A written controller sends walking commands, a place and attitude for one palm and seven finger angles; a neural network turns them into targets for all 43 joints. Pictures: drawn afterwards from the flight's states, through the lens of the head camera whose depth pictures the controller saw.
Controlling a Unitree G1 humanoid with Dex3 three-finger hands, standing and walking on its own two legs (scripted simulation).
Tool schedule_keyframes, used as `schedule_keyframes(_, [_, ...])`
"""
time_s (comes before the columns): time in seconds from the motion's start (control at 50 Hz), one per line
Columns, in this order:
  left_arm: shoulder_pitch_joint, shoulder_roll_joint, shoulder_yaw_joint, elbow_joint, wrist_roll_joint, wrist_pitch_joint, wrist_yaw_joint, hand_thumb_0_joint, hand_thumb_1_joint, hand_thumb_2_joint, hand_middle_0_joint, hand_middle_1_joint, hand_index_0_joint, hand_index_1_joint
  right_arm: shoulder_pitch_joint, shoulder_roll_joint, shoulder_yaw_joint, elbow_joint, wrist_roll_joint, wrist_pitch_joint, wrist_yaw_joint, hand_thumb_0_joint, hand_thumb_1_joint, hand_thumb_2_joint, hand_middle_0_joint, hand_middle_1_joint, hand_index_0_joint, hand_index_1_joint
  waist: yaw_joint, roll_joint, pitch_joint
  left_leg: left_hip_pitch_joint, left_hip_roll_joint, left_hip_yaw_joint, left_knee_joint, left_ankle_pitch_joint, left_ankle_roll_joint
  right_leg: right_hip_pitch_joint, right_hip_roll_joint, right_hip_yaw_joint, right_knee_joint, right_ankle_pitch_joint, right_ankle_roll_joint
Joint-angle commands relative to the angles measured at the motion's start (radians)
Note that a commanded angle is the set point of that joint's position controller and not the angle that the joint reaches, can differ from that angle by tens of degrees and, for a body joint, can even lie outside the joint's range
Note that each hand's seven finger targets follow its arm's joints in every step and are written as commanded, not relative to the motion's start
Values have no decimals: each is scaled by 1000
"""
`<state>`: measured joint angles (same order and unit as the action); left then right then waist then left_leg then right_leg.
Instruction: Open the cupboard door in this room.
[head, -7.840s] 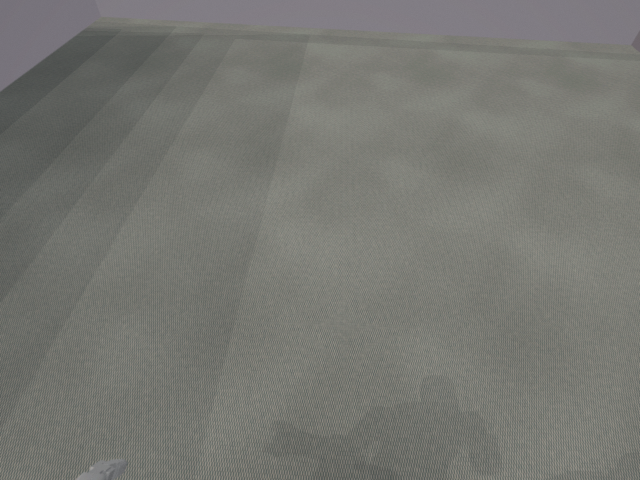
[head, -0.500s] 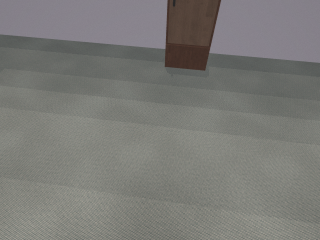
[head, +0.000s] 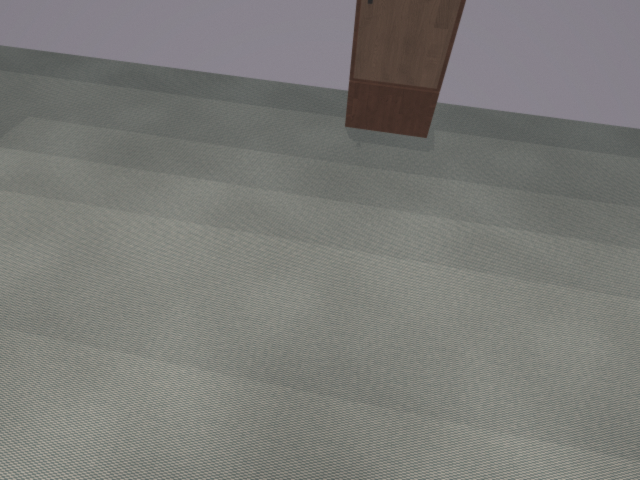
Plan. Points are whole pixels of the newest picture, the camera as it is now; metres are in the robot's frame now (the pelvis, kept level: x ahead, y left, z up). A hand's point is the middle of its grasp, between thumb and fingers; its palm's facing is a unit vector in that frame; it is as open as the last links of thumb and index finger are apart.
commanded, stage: turn or walk to find it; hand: left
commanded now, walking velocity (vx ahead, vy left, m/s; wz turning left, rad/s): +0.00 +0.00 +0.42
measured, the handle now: out of the picture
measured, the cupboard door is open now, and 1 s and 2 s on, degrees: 0 0 0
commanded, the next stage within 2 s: stand and wait in 0.28 s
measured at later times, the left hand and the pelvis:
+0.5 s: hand out of the picture +0.08 +0.19 -0.15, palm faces +0.16 -0.95 -0.28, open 7.4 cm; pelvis +0.00 -0.03 -0.01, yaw +9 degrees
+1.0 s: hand out of the picture -0.10 +0.16 -0.19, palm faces +0.34 -0.91 -0.23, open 7.4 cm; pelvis +0.00 -0.01 -0.01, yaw +17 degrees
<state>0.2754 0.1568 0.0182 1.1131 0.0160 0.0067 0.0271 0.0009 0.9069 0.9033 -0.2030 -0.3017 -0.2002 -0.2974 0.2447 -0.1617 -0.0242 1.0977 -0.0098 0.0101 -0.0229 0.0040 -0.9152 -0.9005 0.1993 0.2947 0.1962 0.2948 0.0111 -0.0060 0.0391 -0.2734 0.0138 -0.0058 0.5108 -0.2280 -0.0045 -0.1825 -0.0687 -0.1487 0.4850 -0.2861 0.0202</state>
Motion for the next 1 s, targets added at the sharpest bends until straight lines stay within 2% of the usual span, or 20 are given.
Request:
schedule_keyframes(0.0, [40,153,41,-61,1,1,11,0,900,900,-200,-300,-200,-300,31,-101,-22,-66,-6,1,5,0,-900,-900,200,300,200,300,0,-63,23,-111,50,-21,28,75,13,1,-168,114,-126,-1,-58])
schedule_keyframes(0.06, [-7,182,53,-104,7,4,12,0,900,900,-200,-300,-200,-300,37,-102,-33,-93,-9,9,10,0,-900,-900,200,300,200,300,-13,-115,1,-88,46,19,157,35,3,-52,-251,125,-124,39,-104])
schedule_keyframes(0.1, [-41,189,59,-129,8,7,10,0,900,900,-200,-300,-200,-300,41,-114,-39,-104,-9,8,14,0,-900,-900,200,300,200,300,-23,-70,-11,-62,64,-2,136,74,6,-77,-236,80,-48,72,-93])
schedule_keyframes(0.12, [-51,181,61,-142,7,11,9,0,900,900,-200,-300,-200,-300,47,-127,-40,-112,-11,6,16,0,-900,-900,200,300,200,300,-28,6,-8,-63,89,-65,67,118,24,-95,-187,37,20,30,-65])
schedule_keyframes(0.16, [-51,131,56,-164,-3,19,6,0,900,900,-200,-300,-200,-300,59,-210,-56,-131,-19,-2,11,0,-900,-900,200,300,200,300,-38,286,2,-74,222,-432,-194,163,124,-154,9,-18,302,-143,17])
schedule_keyframes(0.2, [-87,129,53,-190,3,20,7,0,900,900,-200,-300,-200,-300,80,-236,-66,-129,-17,-7,-4,0,-900,-900,200,300,200,300,-49,261,-40,23,281,-541,-239,188,217,-278,20,123,554,-304,6])
schedule_keyframes(0.32, [-108,104,36,-213,-5,8,-2,0,900,900,-200,-300,-200,-300,54,-222,-67,-147,-20,-6,-8,0,-900,-900,200,300,200,300,-44,131,-148,173,202,-407,-163,340,205,-263,49,156,401,-221,23])
schedule_keyframes(0.42, [4,116,29,-169,-9,-3,5,0,900,900,-200,-300,-200,-300,9,-203,-63,-143,-12,-1,1,0,-900,-900,200,300,200,300,11,135,-134,29,120,-315,-112,242,118,44,60,131,-55,22,20])
schedule_keyframes(0.44, [30,154,32,-157,-4,-12,9,0,900,900,-200,-300,-200,-300,14,-171,-57,-138,-3,-4,6,0,-900,-900,200,300,200,300,17,59,-135,-47,68,-258,-57,151,68,147,11,176,-163,104,16])
schedule_keyframes(0.46, [7,222,39,-158,5,-22,14,0,900,900,-200,-300,-200,-300,19,-113,-45,-148,5,-6,11,0,-900,-900,200,300,200,300,2,-129,-91,-181,-16,-149,45,-41,5,171,-170,373,-217,34,-41])
schedule_keyframes(0.48, [-44,266,42,-183,7,-18,10,0,900,900,-200,-300,-200,-300,-4,-106,-38,-167,-2,-1,12,0,-900,-900,200,300,200,300,-1,-220,-24,-188,-46,-82,103,-199,-17,35,-291,466,-258,5,-117])
schedule_keyframes(0.5, [-51,254,47,-192,5,-21,8,0,900,900,-200,-300,-200,-300,-51,-132,-46,-171,-14,14,8,0,-900,-900,200,300,200,300,17,-272,37,-194,-25,-84,199,-244,-15,-49,-291,494,-270,73,-149])
schedule_keyframes(0.56, [-63,193,21,-158,2,-31,4,0,900,900,-200,-300,-200,-300,-24,-122,-38,-110,-5,14,7,0,-900,-900,200,300,200,300,-22,-121,38,-141,-4,-41,294,-202,-18,2,-197,323,-150,508,-158])
schedule_keyframes(0.6, [-20,191,20,-141,-1,-31,4,0,900,900,-200,-300,-200,-300,-26,-120,-36,-97,0,21,7,0,-900,-900,200,300,200,300,-11,-146,6,-154,-10,-11,352,-194,-31,82,-180,253,-111,700,-143])
schedule_keyframes(0.78, [103,222,45,-101,15,-18,21,0,900,900,-200,-300,-200,-300,-157,-122,-28,-129,8,23,12,0,-900,-900,200,300,200,300,41,-160,-25,-145,-5,31,261,-243,-30,194,-241,257,-53,837,-186])
schedule_keyframes(0.86, [52,234,52,-109,3,-11,18,0,900,900,-200,-300,-200,-300,-75,-136,-27,-114,5,9,14,0,-900,-900,200,300,200,300,-18,-126,-81,78,-4,62,-85,30,-11,122,-199,166,78,714,-98])
schedule_keyframes(0.88, [61,205,47,-118,-5,-8,15,0,900,900,-200,-300,-200,-300,-38,-183,-37,-107,-3,-3,12,0,-900,-900,200,300,200,300,-33,-8,-126,255,100,-36,-136,297,30,-20,-139,109,188,508,-45])
schedule_keyframes(0.9, [92,149,31,-135,-7,-5,11,0,900,900,-200,-300,-200,-300,0,-254,-51,-102,-8,-7,11,0,-900,-900,200,300,200,300,-31,230,-166,399,317,-274,-96,695,150,-228,-39,43,323,-69,17])
schedule_keyframes(0.92, [45,136,19,-137,1,2,19,0,900,900,-200,-300,-200,-300,10,-255,-51,-89,1,-1,4,0,-900,-900,200,300,200,300,-47,241,-148,305,363,-275,-137,731,221,-219,-12,88,440,-356,29])
schedule_keyframes(0.98, [6,125,20,-107,0,16,11,0,900,900,-200,-300,-200,-300,-82,-203,-32,-103,-4,-7,-12,0,-900,-900,200,300,200,300,-16,144,-45,182,284,-211,-164,523,214,-243,-28,155,515,-253,29])
